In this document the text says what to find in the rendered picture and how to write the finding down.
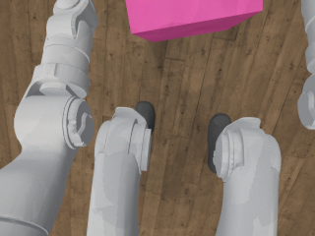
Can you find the robot right thigh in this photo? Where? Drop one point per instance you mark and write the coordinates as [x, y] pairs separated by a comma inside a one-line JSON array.
[[250, 200]]

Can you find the left robot foot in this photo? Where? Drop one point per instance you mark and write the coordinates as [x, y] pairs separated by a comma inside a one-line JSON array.
[[147, 110]]

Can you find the left robot upper arm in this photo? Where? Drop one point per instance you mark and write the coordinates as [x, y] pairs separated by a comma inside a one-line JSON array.
[[50, 129]]

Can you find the left robot forearm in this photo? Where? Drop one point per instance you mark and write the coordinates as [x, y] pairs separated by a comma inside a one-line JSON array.
[[63, 70]]

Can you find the carton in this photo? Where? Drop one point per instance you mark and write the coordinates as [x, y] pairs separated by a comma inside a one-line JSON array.
[[158, 20]]

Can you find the right robot upper arm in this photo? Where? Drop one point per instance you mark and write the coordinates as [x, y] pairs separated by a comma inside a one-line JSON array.
[[306, 104]]

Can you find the right robot forearm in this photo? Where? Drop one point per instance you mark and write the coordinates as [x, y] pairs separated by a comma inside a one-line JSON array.
[[308, 14]]

